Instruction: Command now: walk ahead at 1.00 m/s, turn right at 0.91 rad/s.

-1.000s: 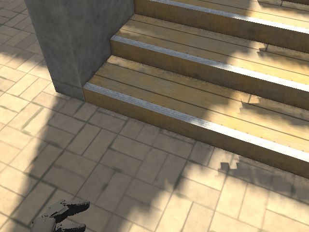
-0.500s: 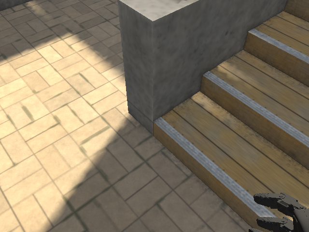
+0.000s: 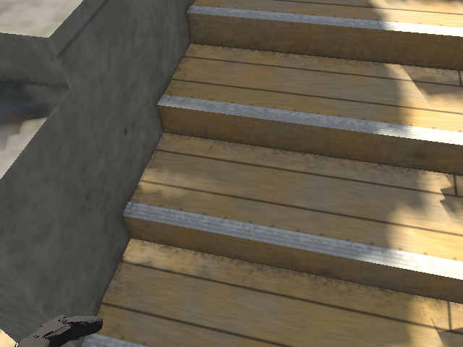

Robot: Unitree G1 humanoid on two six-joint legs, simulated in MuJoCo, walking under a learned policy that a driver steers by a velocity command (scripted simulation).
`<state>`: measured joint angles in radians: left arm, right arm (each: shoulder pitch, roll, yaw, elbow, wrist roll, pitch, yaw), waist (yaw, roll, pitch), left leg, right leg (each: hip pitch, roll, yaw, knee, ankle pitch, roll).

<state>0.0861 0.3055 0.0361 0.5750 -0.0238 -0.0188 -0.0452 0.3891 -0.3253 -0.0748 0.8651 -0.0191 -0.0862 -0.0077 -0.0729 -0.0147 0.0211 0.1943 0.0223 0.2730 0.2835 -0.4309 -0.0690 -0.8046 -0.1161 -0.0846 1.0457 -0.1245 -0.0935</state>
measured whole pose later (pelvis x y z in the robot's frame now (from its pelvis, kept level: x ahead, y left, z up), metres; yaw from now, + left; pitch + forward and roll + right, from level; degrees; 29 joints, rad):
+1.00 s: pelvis +0.49 -0.13 +0.13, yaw -49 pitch +2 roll +1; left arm 0.14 0.19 0.02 0.58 0.02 0.01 -0.02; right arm 0.16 -0.25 -0.05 0.72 0.01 0.02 -0.04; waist 0.01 0.03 0.00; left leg -0.55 0.06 0.02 1.49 -0.48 -0.10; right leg -0.39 0.02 -0.04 0.60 -0.24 -0.06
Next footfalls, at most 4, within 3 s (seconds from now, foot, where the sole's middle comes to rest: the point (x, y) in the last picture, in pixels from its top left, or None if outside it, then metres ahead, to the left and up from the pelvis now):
0.06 right None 0.18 -0.06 -0.75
0.42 left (240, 294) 0.59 0.00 -0.63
0.84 right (340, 329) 0.47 -0.25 -0.63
1.22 left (242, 298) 0.58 -0.01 -0.63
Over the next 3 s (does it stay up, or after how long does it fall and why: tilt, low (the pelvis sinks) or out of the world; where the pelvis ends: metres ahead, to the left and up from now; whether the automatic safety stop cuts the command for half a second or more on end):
stays up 1.29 -1.08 0.48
